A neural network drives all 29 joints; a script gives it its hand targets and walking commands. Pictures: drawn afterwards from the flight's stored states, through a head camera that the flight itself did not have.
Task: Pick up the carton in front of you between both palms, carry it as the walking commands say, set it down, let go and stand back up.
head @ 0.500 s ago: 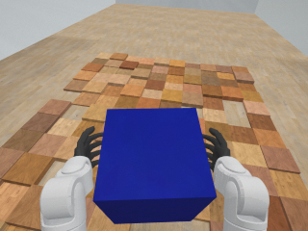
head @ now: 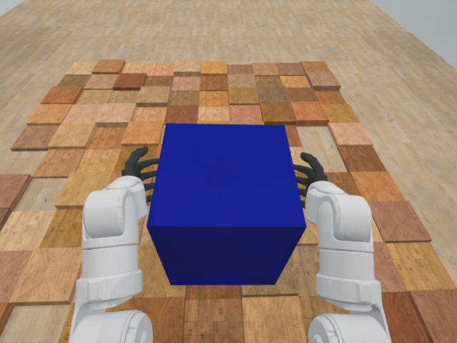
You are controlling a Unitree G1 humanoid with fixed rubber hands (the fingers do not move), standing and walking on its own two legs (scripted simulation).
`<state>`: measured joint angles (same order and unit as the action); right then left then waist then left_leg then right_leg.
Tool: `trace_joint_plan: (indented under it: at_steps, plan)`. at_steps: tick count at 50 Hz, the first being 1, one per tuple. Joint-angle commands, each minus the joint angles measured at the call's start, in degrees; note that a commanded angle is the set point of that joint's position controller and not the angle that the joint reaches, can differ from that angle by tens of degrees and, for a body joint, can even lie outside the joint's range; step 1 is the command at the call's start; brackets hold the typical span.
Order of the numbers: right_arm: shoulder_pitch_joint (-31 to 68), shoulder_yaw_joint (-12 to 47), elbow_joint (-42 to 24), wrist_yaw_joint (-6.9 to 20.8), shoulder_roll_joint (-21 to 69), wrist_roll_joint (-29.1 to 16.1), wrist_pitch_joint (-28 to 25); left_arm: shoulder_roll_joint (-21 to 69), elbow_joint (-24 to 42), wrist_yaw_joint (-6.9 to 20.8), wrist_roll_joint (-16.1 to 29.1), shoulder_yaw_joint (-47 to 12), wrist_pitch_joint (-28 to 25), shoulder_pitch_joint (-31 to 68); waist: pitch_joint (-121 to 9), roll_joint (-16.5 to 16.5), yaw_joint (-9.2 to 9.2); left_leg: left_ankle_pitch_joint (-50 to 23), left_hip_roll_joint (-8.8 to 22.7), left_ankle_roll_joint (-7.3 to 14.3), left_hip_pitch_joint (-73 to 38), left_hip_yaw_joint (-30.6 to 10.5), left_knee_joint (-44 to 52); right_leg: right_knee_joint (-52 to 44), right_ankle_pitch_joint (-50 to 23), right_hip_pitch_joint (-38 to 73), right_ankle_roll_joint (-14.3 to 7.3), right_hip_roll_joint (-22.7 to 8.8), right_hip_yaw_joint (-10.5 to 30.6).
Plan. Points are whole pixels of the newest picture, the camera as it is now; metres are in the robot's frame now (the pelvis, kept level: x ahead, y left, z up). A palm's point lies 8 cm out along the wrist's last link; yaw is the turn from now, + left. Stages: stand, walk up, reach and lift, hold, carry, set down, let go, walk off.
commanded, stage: carry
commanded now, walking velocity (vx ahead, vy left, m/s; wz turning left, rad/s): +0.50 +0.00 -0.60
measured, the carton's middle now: (224, 209) +0.35 +0.00 +0.04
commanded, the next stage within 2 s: none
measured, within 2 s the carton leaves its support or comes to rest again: neither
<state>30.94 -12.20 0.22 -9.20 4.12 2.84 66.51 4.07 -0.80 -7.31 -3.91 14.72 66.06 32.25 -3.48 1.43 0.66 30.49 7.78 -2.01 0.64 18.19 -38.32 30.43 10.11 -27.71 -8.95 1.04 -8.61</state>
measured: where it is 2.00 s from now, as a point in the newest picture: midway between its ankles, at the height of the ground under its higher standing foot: (279, 180)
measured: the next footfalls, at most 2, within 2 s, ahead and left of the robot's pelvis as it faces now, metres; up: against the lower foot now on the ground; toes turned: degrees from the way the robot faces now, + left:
left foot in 0.28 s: +0.31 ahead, +0.14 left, +0.04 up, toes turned -8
right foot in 0.58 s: +0.54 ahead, -0.17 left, +0.04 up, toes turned -24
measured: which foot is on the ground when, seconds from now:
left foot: down 0.00-0.02, up 0.04-0.26, down 0.28-0.60, up 0.62-1.00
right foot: down 0.00-0.30, up 0.32-0.56, down 0.58-1.00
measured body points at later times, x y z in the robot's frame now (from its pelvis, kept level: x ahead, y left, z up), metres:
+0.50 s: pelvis +0.33 -0.01 +0.04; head +0.39 -0.02 +0.48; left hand +0.73 +0.00 +0.14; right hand +0.61 -0.28 +0.15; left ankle +0.28 +0.13 -0.69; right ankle +0.32 -0.11 -0.64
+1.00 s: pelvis +0.64 -0.16 +0.04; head +0.67 -0.17 +0.49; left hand +1.05 -0.18 +0.20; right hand +0.91 -0.45 +0.19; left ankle +0.85 -0.13 -0.65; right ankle +0.50 -0.15 -0.69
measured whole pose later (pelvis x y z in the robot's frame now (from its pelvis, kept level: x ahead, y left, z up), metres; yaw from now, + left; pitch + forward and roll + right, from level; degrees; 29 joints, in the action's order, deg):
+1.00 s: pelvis +0.64 -0.16 +0.04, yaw -26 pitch +6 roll +0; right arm 38.0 -18.1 -8.5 -9.2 3.9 2.3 72.6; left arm 4.2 3.4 -10.5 -0.6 15.7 70.0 41.0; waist -2.3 0.5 -2.6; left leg 1.4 2.4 3.2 42.1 4.1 -39.2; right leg 24.9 23.7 -6.3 -6.7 7.0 1.2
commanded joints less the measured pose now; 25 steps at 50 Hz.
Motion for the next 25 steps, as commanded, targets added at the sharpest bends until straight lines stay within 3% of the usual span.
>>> trace_joint_plan:
  at_steps: [1,2,3,4,6,7,10,13,14,15,16,17,18,19,20,21,22,24,25]
  plan:
    - [41.0,35.0,-5.4,4.9,48.0,-16.7,-2.8,47.9,-1.4,3.1,13.6,-33.5,-1.5,31.5,-23.6,-9.4,-6.09,-22.2,-0.2,-1.4,23.1,-5.2,-32.1,0.7,-30.8,45.9,-5.2,-3.3,5.7]
    - [38.8,34.9,-4.4,4.8,48.9,-16.9,-2.7,47.7,-1.6,3.0,14.4,-33.1,-1.6,29.5,-26.8,-16.0,-6.67,7.7,-5.7,-2.4,38.1,-9.0,-45.5,5.3,-44.5,55.4,-9.5,-11.8,20.7]
    - [37.1,34.4,-4.1,4.7,50.0,-17.0,-3.0,48.2,0.3,3.0,15.5,-34.3,-1.8,30.0,-34.4,-13.8,-7.94,7.6,-7.5,-2.1,47.2,-15.6,-52.1,1.3,-32.5,62.2,-15.0,-16.3,33.7]
    - [37.4,33.9,-5.1,4.7,51.1,-16.4,-3.3,51.4,3.5,3.4,17.4,-36.2,-2.3,33.0,-34.1,-8.9,-8.56,4.3,-5.8,-1.0,51.4,-18.3,-53.8,-1.6,-24.2,59.9,-15.5,-17.3,36.8]
    - [37.5,33.5,-7.8,4.8,53.1,-15.4,-4.2,56.6,10.5,4.6,21.5,-40.5,-3.3,39.1,-29.8,-2.3,-7.30,-0.7,-3.0,0.4,52.4,-20.6,-48.6,-0.9,-17.5,50.4,-11.7,-14.9,32.2]
    - [36.5,33.6,-8.8,4.9,53.2,-14.5,-4.8,58.0,12.8,5.2,23.2,-42.4,-3.9,40.5,-29.5,-1.8,-6.69,-1.2,-2.6,0.4,50.9,-20.6,-44.6,-1.4,-13.3,46.0,-10.5,-13.8,30.5]
    - [33.2,34.4,-12.4,4.7,50.9,-12.1,-6.6,57.5,16.9,6.4,25.8,-46.0,-5.5,39.8,-27.3,-5.6,-5.85,0.8,-2.7,-0.3,45.6,-20.8,-27.7,-2.7,-15.0,36.5,-9.7,-11.9,26.6]
    - [29.6,36.0,-15.8,4.4,47.5,-10.8,-7.5,54.4,17.3,6.9,25.8,-47.4,-5.8,35.0,-26.0,-9.8,-4.91,-9.2,-7.1,-0.5,29.1,-15.2,-4.3,-2.8,-16.9,25.6,-6.1,-7.2,19.5]
    - [29.1,36.5,-16.7,4.5,46.8,-10.7,-7.4,53.3,16.7,7.0,25.6,-47.7,-5.6,33.8,-27.3,-9.8,-1.82,-13.8,-9.7,0.0,18.7,-10.3,1.0,1.8,-20.8,21.2,-4.2,-5.5,15.7]
    - [28.3,36.9,-16.0,4.5,45.8,-10.7,-7.6,52.6,16.6,7.1,25.4,-48.3,-5.4,33.6,-30.5,-4.9,2.39,-19.5,-10.3,2.7,4.3,-10.6,5.3,11.8,-30.7,13.8,-0.2,-2.5,10.0]
    - [27.8,37.3,-15.4,4.4,44.4,-10.2,-7.9,51.9,17.1,7.2,25.4,-48.9,-5.0,33.9,-35.6,7.2,6.26,-22.9,-0.9,10.4,-14.3,-27.8,7.2,26.6,-25.5,-2.4,4.4,-0.1,9.0]
    - [27.0,38.1,-15.6,4.7,45.2,-11.2,-8.0,51.1,18.4,7.3,25.4,-48.5,-5.1,34.7,-36.0,20.5,7.46,-46.1,11.1,15.7,-25.9,-45.1,10.0,38.4,14.4,-16.4,6.4,3.8,7.7]
    - [26.5,39.0,-18.2,5.2,45.4,-13.3,-7.6,50.1,17.5,7.0,24.5,-47.7,-5.3,34.1,-32.2,13.0,4.81,-57.0,12.4,14.0,-26.7,-44.6,10.0,43.9,17.7,-20.2,6.2,1.4,10.8]
    - [29.9,41.3,-21.0,5.7,45.9,-15.6,-7.3,49.4,16.8,6.5,22.4,-45.6,-5.2,32.0,-30.2,5.7,3.91,-62.0,12.7,13.7,-28.1,-41.0,6.3,46.0,15.6,-24.3,6.6,-0.3,12.1]
    - [31.3,42.6,-22.1,6.0,45.7,-17.1,-7.0,48.6,16.0,6.0,20.6,-43.9,-4.6,30.1,-27.1,4.4,3.83,-64.1,12.0,13.5,-27.9,-36.5,4.3,45.4,14.9,-28.6,6.7,-1.6,12.0]
    - [31.5,42.9,-21.7,6.3,45.7,-18.2,-6.4,47.5,14.9,5.6,18.9,-42.6,-3.9,28.5,-25.0,4.9,4.00,-58.9,10.3,10.8,-27.3,-32.2,5.0,39.5,13.6,-30.0,7.0,-3.1,13.6]
    - [30.9,42.7,-20.8,6.6,45.2,-18.8,-5.6,46.1,13.7,5.2,17.4,-41.3,-3.1,26.9,-22.8,6.6,3.71,-55.0,8.6,9.3,-25.1,-28.3,6.3,34.3,13.8,-28.8,8.0,-3.1,12.4]
    - [29.8,42.6,-17.9,7.3,44.1,-19.8,-3.9,44.0,10.1,4.2,13.5,-38.7,-1.5,23.8,-19.3,8.5,3.67,-53.9,5.4,8.7,-18.5,-21.6,8.7,22.2,11.0,-23.0,9.2,-0.6,7.1]
    - [30.6,42.4,-16.7,7.6,43.8,-20.4,-3.1,43.0,9.0,3.8,12.0,-37.4,-0.8,22.9,-18.0,8.5,3.48,-54.0,3.8,8.1,-15.3,-17.4,9.8,13.8,5.4,-18.6,9.4,0.2,4.5]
